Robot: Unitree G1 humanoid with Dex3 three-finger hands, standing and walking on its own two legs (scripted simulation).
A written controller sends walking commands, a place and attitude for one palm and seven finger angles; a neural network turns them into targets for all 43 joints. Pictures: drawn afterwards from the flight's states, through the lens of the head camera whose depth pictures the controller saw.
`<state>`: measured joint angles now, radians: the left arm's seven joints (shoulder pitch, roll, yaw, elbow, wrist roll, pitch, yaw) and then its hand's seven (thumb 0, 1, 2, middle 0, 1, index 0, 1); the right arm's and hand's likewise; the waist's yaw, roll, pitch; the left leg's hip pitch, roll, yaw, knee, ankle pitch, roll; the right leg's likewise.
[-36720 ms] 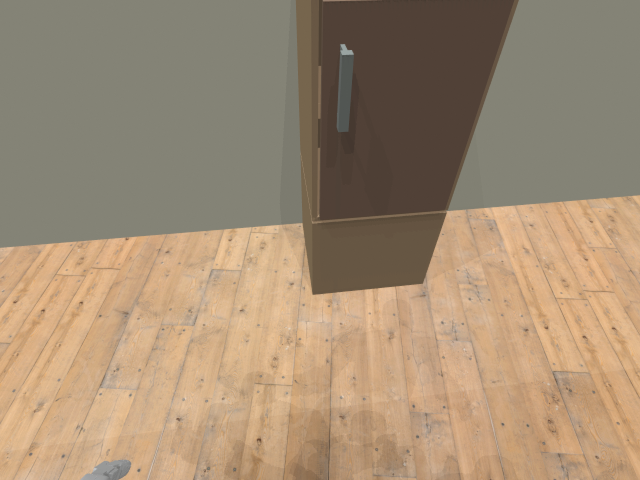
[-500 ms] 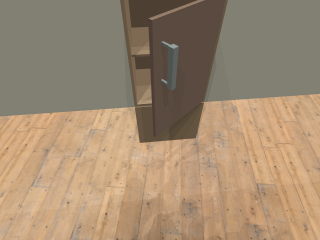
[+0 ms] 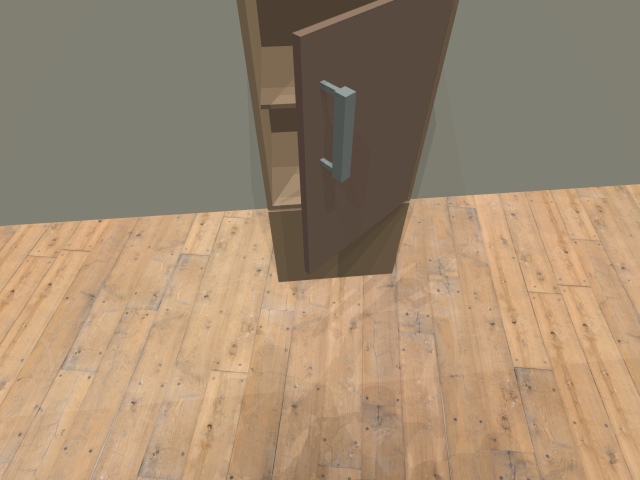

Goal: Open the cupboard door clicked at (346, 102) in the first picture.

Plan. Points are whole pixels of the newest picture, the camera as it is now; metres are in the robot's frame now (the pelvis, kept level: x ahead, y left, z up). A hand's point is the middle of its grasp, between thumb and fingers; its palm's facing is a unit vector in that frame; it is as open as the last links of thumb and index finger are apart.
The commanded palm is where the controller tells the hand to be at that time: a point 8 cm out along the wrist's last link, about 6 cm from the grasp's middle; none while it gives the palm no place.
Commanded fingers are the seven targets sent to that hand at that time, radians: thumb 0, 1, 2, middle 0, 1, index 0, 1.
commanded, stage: look to check the result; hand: left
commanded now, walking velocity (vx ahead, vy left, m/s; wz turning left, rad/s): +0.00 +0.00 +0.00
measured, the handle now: (334, 133) +0.65 +0.01 +0.07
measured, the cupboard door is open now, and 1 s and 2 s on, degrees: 38 38 38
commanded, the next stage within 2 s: walk to a spot facing it in 0.20 s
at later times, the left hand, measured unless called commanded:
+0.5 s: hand out of the picture +0.02 +0.18 -0.18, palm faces +0.01 -0.98 -0.21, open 7.4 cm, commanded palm none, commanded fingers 0.00 0.90 0.90 -0.20 -0.30 -0.20 -0.30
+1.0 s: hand out of the picture +0.10 +0.15 -0.17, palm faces -0.23 -0.93 -0.30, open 7.4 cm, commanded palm none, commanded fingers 0.00 0.90 0.90 -0.20 -0.30 -0.20 -0.30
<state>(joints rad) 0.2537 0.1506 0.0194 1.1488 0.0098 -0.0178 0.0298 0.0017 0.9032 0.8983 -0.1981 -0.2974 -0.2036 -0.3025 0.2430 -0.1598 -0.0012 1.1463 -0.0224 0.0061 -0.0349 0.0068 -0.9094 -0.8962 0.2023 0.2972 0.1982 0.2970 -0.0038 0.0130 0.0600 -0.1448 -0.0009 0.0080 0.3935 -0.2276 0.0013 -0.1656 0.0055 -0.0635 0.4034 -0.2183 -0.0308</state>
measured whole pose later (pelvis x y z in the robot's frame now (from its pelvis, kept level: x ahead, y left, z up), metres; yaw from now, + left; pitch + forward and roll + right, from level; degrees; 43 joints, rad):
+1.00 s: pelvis +0.00 -0.04 -0.01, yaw -19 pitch +1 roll +2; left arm 0.22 0.20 0.09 0.96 0.03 0.02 0.02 0.00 0.90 0.90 -0.20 -0.30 -0.20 -0.30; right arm 0.09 -0.23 -0.07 0.95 -0.02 0.06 -0.03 0.01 -0.91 -0.90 0.20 0.30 0.20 0.30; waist 0.03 0.00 0.13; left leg -0.48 0.05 0.01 1.11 -0.44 -0.06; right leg -0.27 0.06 0.06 0.53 -0.27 -0.08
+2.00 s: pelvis +0.08 -0.07 -0.02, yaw -55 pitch +2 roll -1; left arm 0.22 0.21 0.07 0.92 0.03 0.03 -0.02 0.00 0.90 0.90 -0.20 -0.30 -0.21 -0.30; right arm 0.21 -0.22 -0.05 0.88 -0.02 0.00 -0.01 0.01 -0.91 -0.90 0.20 0.30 0.20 0.30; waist 0.00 -0.03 0.06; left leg -0.30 0.04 0.05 0.58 -0.36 -0.03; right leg -0.28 0.07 0.13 0.59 -0.37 -0.02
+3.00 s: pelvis +0.21 -0.53 -0.03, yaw -84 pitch +0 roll +0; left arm 0.45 0.15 0.05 1.12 0.00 -0.05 0.01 0.00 0.91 0.90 -0.20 -0.30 -0.20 -0.30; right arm 0.05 -0.15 -0.03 0.92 -0.04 -0.07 0.00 0.01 -0.91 -0.90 0.20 0.30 0.20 0.30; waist 0.05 -0.03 0.07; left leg -0.44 0.02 0.13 0.66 -0.21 0.06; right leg -0.10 0.07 0.03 0.91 -0.48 -0.06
